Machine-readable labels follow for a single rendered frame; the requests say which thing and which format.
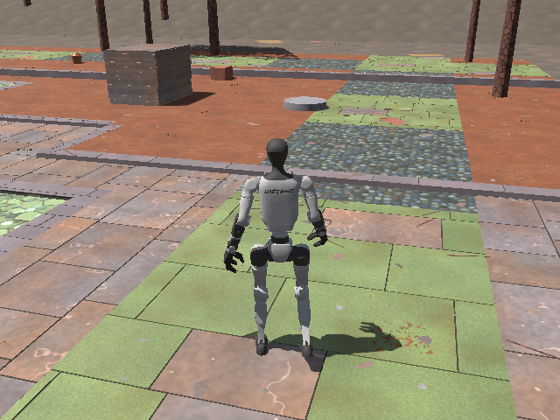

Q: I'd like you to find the robot right forearm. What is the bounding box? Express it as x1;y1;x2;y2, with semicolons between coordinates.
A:
312;210;326;236

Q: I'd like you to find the robot left forearm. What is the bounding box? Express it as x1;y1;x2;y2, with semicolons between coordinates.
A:
226;213;245;254

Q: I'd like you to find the robot right upper arm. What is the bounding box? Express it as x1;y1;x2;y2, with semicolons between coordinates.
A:
297;175;321;222

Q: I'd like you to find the robot left hand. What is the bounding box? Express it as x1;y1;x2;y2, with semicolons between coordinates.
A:
223;250;244;273

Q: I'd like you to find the robot right hand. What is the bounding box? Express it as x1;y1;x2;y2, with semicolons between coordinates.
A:
307;232;328;247

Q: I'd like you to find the right robot foot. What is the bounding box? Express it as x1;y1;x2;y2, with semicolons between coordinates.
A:
300;341;313;358

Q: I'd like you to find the robot left upper arm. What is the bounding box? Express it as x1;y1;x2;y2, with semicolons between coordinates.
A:
236;177;260;227

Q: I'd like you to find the robot head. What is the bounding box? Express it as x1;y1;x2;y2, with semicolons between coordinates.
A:
263;138;293;180

